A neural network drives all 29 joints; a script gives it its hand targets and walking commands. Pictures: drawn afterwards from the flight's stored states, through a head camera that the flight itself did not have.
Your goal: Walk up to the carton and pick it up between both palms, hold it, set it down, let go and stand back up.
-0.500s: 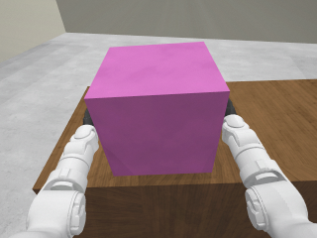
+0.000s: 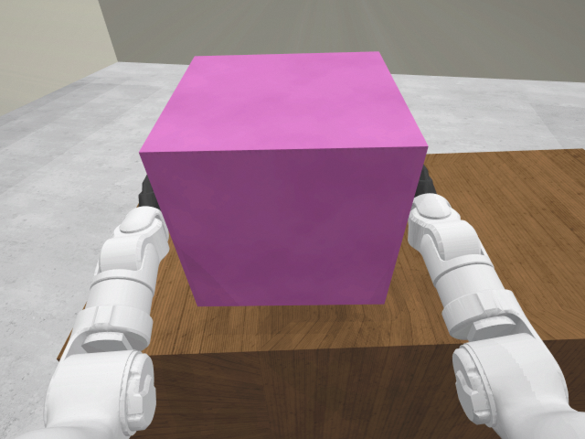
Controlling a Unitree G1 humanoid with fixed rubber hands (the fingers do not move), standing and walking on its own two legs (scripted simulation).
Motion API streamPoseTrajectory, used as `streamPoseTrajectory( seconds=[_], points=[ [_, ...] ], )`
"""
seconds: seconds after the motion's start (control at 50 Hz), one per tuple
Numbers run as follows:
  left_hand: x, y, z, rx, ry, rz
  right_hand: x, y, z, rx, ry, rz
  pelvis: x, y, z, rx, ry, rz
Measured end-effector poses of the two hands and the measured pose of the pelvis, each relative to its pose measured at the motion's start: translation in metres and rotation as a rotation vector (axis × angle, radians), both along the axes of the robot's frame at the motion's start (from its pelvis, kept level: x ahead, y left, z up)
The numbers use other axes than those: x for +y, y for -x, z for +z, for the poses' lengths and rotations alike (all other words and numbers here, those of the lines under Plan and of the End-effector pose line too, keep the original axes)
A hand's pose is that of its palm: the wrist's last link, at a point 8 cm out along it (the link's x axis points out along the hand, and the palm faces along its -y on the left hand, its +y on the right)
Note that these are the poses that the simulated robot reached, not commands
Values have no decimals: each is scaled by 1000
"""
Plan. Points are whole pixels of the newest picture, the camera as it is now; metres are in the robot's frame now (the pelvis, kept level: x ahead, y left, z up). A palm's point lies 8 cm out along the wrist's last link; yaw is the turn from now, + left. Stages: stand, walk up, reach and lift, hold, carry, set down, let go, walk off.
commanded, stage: reach and lift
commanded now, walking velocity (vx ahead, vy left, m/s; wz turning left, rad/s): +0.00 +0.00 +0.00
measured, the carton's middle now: (288, 178) +0.44 +0.00 +0.19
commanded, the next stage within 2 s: hold in 0.32 s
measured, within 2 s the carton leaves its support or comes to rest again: neither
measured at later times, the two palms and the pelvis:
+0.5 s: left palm (153, 210) +0.38 +0.18 +0.19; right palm (424, 202) +0.37 -0.19 +0.19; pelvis -0.01 +0.01 +0.00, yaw +0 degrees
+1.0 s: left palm (147, 210) +0.37 +0.19 +0.20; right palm (425, 199) +0.36 -0.19 +0.20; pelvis -0.01 +0.00 +0.00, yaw +0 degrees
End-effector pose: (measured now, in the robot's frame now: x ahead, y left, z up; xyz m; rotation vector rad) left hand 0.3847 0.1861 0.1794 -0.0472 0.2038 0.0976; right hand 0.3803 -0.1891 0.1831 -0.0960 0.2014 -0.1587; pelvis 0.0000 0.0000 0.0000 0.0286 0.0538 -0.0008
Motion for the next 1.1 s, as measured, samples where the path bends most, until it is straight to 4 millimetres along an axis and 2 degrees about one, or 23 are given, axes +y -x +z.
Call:
streamPoseTrajectory(
  seconds=[0.08, 0.26, 0.42, 0.66, 0.82, 0.98, 1.1],
  points=[
    [3, 2, 6, -7, -4, -2, 3, 2, 7, -8, 1, -1, 3, -1, 1, -12, 4, 0],
    [2, 4, -3, 39, 1, -17, 2, 7, 4, 33, 1, -15, 6, 1, 2, -26, 8, -1],
    [1, 7, 7, 25, -13, -14, 1, 10, 6, 18, -12, -11, 6, 4, 2, -29, 8, -1],
    [-3, 12, 11, 36, -31, -13, -3, 16, 4, 25, -31, -10, 5, 8, 2, -35, 7, -1],
    [-1, 15, 19, 16, -26, -11, 0, 18, 14, 3, -22, -9, 5, 9, 2, -36, 7, -1],
    [2, 17, 16, 38, -12, -10, 2, 19, 15, 24, -8, -7, 5, 9, 1, -37, 7, -1],
    [2, 17, 23, 19, -18, -8, 2, 19, 20, 2, -14, -5, 5, 9, 1, -37, 7, -1]
  ],
)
